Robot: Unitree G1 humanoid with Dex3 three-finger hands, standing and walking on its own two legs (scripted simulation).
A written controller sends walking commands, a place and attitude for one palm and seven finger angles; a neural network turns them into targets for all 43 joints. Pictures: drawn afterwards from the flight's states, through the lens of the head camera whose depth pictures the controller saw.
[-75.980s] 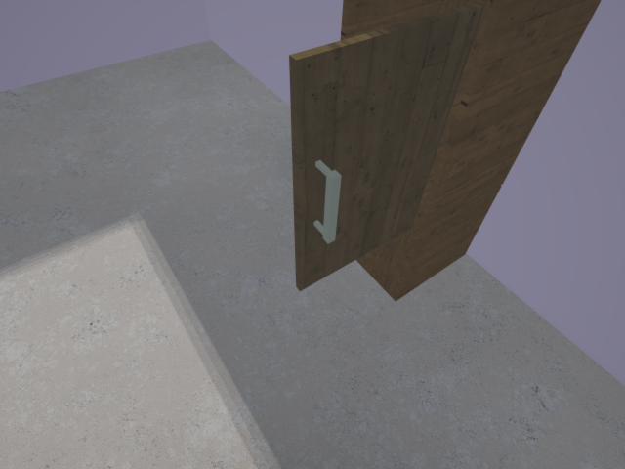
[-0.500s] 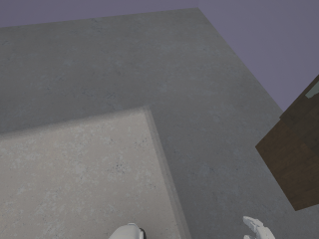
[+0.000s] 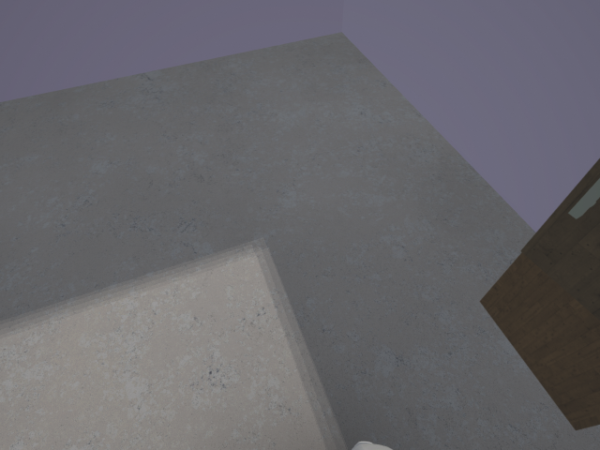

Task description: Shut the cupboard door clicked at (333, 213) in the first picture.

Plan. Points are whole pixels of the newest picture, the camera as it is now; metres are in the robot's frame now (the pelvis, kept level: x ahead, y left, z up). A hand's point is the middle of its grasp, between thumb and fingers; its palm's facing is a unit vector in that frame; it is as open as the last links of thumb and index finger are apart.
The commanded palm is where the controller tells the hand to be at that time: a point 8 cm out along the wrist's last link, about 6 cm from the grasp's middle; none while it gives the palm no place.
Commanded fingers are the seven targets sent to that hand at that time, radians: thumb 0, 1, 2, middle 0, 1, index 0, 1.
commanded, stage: turn to face it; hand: left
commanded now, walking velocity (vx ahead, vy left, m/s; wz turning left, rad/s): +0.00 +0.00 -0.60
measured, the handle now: out of the picture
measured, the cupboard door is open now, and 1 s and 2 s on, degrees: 9 9 9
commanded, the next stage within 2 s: take the last steps up to it in 1.56 s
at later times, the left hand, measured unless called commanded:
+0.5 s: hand (168, 401) +0.20 +0.23 -0.14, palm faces -0.23 -0.94 -0.23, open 7.4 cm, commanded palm none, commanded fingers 0.00 0.90 0.90 -0.20 -0.30 -0.20 -0.30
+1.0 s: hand (217, 368) +0.26 +0.16 -0.17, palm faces -0.53 -0.82 -0.21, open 7.4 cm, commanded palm none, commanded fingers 0.00 0.90 0.90 -0.20 -0.30 -0.20 -0.30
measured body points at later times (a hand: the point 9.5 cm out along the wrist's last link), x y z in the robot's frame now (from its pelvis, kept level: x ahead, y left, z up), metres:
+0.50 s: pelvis +0.05 +0.04 +0.02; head +0.09 +0.04 +0.47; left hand +0.21 +0.27 -0.12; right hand +0.05 -0.22 -0.12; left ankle +0.06 +0.16 -0.72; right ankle +0.01 -0.09 -0.67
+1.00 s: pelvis +0.08 +0.04 +0.00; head +0.13 +0.03 +0.45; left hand +0.29 +0.21 -0.15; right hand +0.01 -0.22 -0.13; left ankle +0.17 +0.13 -0.73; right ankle -0.01 -0.07 -0.71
